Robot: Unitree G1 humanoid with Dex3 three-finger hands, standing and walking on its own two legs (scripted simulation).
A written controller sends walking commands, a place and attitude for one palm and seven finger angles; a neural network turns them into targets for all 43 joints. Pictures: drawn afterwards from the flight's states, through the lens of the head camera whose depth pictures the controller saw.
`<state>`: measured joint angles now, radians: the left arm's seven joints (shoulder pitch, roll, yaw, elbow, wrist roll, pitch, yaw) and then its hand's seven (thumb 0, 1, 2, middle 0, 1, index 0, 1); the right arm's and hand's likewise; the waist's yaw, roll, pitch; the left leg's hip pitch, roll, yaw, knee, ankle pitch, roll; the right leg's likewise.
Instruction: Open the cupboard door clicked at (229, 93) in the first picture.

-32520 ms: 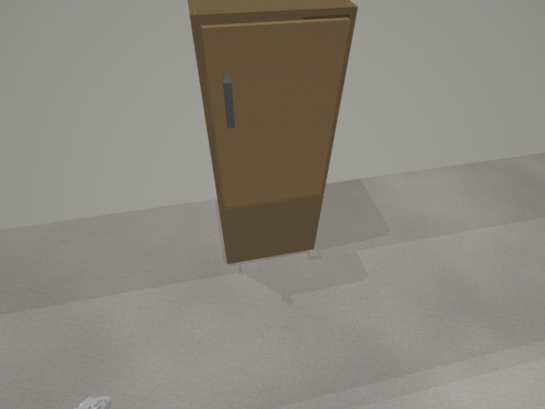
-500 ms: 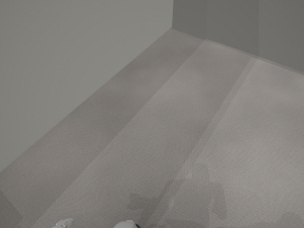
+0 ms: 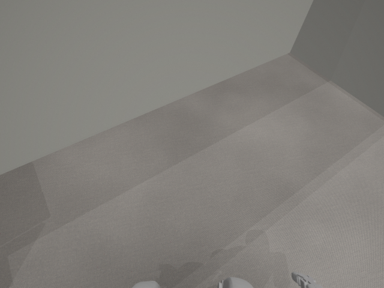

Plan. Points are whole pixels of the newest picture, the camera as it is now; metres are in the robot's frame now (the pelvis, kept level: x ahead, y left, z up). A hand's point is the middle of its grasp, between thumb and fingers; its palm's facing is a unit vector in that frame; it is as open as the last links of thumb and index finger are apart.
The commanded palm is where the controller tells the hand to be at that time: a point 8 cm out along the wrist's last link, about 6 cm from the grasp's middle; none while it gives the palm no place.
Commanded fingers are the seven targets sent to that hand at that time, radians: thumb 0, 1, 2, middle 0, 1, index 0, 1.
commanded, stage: turn to face it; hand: left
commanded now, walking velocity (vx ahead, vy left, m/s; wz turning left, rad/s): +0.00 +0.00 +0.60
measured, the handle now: out of the picture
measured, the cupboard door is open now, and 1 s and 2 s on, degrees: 44 44 44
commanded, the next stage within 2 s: none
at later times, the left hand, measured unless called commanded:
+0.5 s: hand out of the picture +0.02 +0.14 -0.14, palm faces +0.31 -0.92 -0.25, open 7.3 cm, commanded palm none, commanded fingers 0.00 0.90 0.90 -0.20 -0.30 -0.20 -0.30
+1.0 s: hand out of the picture -0.01 +0.19 -0.14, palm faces +0.55 -0.79 -0.28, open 7.4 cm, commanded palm none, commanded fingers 0.00 0.90 0.90 -0.20 -0.30 -0.20 -0.30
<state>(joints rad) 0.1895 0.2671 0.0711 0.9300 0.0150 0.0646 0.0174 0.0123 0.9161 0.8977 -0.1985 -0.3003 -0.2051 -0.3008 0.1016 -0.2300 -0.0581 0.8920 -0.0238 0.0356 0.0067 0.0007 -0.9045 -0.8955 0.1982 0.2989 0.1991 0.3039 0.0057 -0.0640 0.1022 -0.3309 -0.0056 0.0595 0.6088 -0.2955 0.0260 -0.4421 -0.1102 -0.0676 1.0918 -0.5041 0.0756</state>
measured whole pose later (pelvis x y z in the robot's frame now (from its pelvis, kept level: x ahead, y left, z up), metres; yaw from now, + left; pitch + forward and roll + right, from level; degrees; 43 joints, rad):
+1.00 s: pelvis +0.02 -0.05 +0.01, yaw +34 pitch +2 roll +0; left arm 0.12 0.25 0.06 0.88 0.01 0.05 0.01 0.01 0.91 0.90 -0.20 -0.30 -0.20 -0.30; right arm 0.17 -0.21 -0.06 0.92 -0.03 0.05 0.00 0.00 -0.90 -0.90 0.20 0.30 0.20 0.30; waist -0.02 0.00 0.09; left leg -0.32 -0.03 -0.07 0.50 -0.21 0.00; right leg -0.40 -0.06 0.01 0.82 -0.42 0.08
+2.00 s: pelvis +0.08 -0.07 +0.00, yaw +69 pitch +1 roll +1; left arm 0.14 0.20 0.04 0.87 0.02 0.01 0.02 0.01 0.91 0.90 -0.20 -0.30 -0.20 -0.30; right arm 0.19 -0.23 -0.08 0.95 -0.01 0.07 0.00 0.00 -0.90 -0.90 0.20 0.30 0.20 0.30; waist -0.03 0.04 0.08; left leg -0.41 -0.05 -0.10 0.79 -0.43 -0.02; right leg -0.28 -0.03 -0.05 0.60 -0.32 0.00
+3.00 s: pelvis +0.09 +0.09 +0.01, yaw +85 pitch -1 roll +2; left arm 0.16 0.13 0.03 0.97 0.01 -0.06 0.00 0.01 0.91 0.90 -0.20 -0.30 -0.21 -0.30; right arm 0.38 -0.18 -0.05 1.14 -0.02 0.02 0.00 0.01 -0.91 -0.90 0.20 0.30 0.20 0.30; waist -0.03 0.03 0.07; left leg -0.37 0.00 0.03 1.11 -0.35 0.02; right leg -0.24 -0.06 -0.16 0.53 -0.27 -0.04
